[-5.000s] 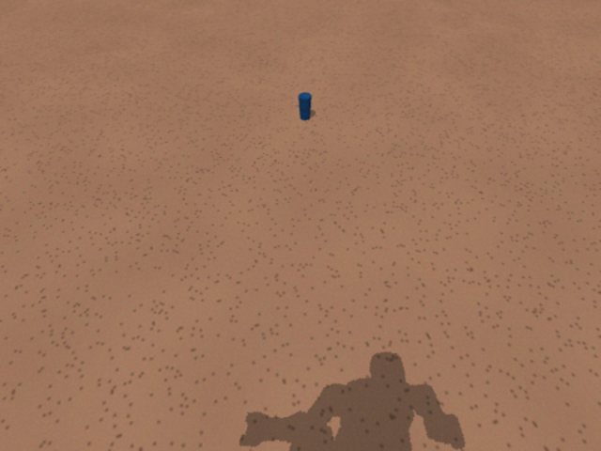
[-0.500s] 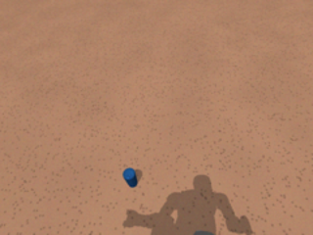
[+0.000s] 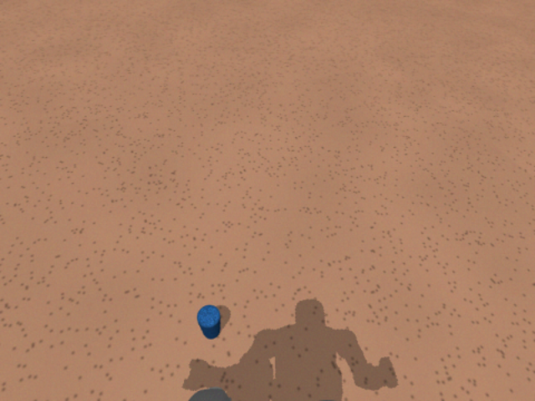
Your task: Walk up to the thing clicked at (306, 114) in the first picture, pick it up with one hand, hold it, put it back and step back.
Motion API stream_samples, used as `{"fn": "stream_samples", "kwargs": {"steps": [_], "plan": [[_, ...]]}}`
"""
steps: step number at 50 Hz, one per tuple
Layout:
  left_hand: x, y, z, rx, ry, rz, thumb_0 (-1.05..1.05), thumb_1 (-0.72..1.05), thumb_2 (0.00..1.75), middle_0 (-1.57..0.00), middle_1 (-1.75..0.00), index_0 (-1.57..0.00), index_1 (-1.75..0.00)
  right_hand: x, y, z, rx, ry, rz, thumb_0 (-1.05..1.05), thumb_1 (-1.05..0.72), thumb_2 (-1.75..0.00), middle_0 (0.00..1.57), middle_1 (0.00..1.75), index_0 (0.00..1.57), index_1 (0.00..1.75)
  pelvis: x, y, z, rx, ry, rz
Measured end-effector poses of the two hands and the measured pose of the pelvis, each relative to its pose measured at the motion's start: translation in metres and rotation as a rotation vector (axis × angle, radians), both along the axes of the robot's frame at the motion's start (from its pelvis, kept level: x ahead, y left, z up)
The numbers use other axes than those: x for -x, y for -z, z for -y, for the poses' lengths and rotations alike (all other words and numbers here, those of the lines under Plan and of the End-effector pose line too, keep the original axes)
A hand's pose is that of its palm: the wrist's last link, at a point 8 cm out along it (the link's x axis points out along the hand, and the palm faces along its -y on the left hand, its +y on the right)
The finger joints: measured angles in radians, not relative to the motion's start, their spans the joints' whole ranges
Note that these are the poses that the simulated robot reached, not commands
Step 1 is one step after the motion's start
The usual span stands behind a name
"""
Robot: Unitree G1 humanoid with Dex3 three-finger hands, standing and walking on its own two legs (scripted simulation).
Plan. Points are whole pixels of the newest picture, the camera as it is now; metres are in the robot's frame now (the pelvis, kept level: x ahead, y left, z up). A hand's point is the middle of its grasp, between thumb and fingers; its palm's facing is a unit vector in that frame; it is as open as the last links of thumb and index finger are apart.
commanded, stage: walk up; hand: left
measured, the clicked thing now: (210, 323) +0.45 +0.18 -0.68
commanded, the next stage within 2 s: stand in 1.86 s
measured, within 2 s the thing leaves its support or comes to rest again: neither
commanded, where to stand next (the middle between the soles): +0.11 -0.01 m, yaw +0 degrees
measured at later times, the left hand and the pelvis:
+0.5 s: hand out of the picture +0.08 +0.25 -0.14, palm faces -0.04 -0.92 -0.39, open 7.4 cm; pelvis +0.02 -0.01 +0.00, yaw -2 degrees
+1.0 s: hand (125, 393) +0.15 +0.24 -0.13, palm faces -0.02 -0.94 -0.33, open 7.4 cm; pelvis +0.05 -0.01 +0.02, yaw +0 degrees
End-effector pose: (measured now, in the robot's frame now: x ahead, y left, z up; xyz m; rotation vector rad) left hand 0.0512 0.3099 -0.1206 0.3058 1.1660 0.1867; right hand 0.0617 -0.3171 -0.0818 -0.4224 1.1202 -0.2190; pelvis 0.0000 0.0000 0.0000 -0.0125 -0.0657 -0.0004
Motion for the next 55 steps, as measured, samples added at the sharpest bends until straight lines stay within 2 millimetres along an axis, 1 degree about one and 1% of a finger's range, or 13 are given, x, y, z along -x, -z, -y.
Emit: {"fn": "stream_samples", "kwargs": {"steps": [5,9,12,16,20,23,26,30,34,38,43,49,55], "plan": [[-0.007,0.001,0.000,0.024,0.026,-0.044,0.00,0.91,0.89,-0.21,-0.30,-0.20,-0.30,-0.008,-0.013,-0.011,-0.002,0.013,0.030,0.00,-0.91,-0.90,0.21,0.30,0.20,0.30,-0.007,-0.009,-0.004,0.005,0.012,-0.002],[-0.005,-0.003,-0.003,0.008,0.029,-0.076,0.00,0.90,0.89,-0.21,-0.30,-0.20,-0.30,-0.011,-0.011,-0.008,-0.005,0.022,0.034,0.00,-0.90,-0.90,0.21,0.30,0.21,0.30,-0.012,-0.010,-0.004,-0.003,0.024,-0.003],[-0.003,-0.008,-0.004,-0.022,0.025,-0.097,0.00,0.90,0.89,-0.21,-0.30,-0.20,-0.30,-0.013,-0.003,-0.002,-0.017,0.029,0.032,0.00,-0.90,-0.90,0.21,0.30,0.21,0.30,-0.014,-0.007,-0.001,-0.009,0.031,-0.004],[0.002,-0.013,-0.002,-0.074,0.005,-0.098,0.00,0.91,0.90,-0.21,-0.30,-0.20,-0.30,-0.018,0.018,0.009,-0.047,0.042,0.021,0.00,-0.90,-0.90,0.21,0.30,0.20,0.30,-0.014,0.001,0.008,-0.001,0.037,0.003],[0.003,-0.022,0.007,-0.086,-0.005,-0.089,0.00,0.90,0.90,-0.21,-0.30,-0.20,-0.30,-0.021,0.030,0.005,-0.094,0.053,-0.007,0.01,-0.91,-0.90,0.20,0.30,0.20,0.30,-0.017,-0.002,0.013,-0.009,0.039,0.001],[-0.008,-0.025,0.011,-0.079,-0.002,-0.078,0.00,0.90,0.90,-0.21,-0.30,-0.20,-0.30,-0.019,0.035,0.000,-0.118,0.058,-0.024,0.01,-0.91,-0.90,0.20,0.30,0.20,0.30,-0.019,-0.004,0.012,-0.009,0.030,-0.008],[-0.026,-0.024,0.015,-0.059,0.009,-0.045,0.01,0.90,0.90,-0.21,-0.30,-0.20,-0.30,-0.013,0.037,-0.006,-0.124,0.061,-0.056,0.01,-0.91,-0.90,0.20,0.30,0.20,0.30,-0.021,-0.006,0.010,-0.021,0.028,-0.003],[-0.053,-0.024,0.023,-0.022,0.026,0.002,0.01,0.90,0.89,-0.21,-0.30,-0.20,-0.30,-0.006,0.031,-0.010,-0.126,0.070,-0.091,0.01,-0.91,-0.90,0.20,0.30,0.20,0.30,-0.028,-0.011,0.010,-0.015,0.025,-0.012],[-0.077,-0.022,0.029,0.004,0.038,0.035,0.00,0.90,0.89,-0.21,-0.30,-0.20,-0.30,-0.006,0.022,-0.009,-0.109,0.077,-0.107,0.01,-0.91,-0.90,0.21,0.30,0.20,0.30,-0.036,-0.015,0.011,-0.011,0.022,-0.018],[-0.093,-0.022,0.032,0.018,0.041,0.046,0.00,0.90,0.89,-0.21,-0.30,-0.20,-0.30,-0.015,0.014,-0.003,-0.085,0.082,-0.107,0.01,-0.91,-0.90,0.21,0.30,0.20,0.30,-0.042,-0.018,0.012,-0.008,0.018,-0.024],[-0.101,-0.023,0.033,0.019,0.035,0.034,0.00,0.90,0.89,-0.21,-0.30,-0.20,-0.30,-0.033,0.008,0.004,-0.062,0.081,-0.087,0.01,-0.91,-0.90,0.20,0.30,0.20,0.30,-0.048,-0.020,0.013,-0.006,0.014,-0.025],[-0.097,-0.025,0.030,0.005,0.014,0.005,0.00,0.90,0.89,-0.21,-0.30,-0.20,-0.30,-0.057,0.006,0.008,-0.059,0.069,-0.053,0.01,-0.91,-0.90,0.20,0.30,0.20,0.30,-0.053,-0.022,0.014,-0.007,0.008,-0.024],[-0.087,-0.027,0.027,-0.010,-0.016,-0.027,0.00,0.90,0.90,-0.21,-0.30,-0.20,-0.30,-0.075,0.009,0.004,-0.078,0.047,-0.045,0.00,-0.91,-0.90,0.20,0.30,0.20,0.30,-0.057,-0.023,0.017,-0.007,0.000,-0.024]]}}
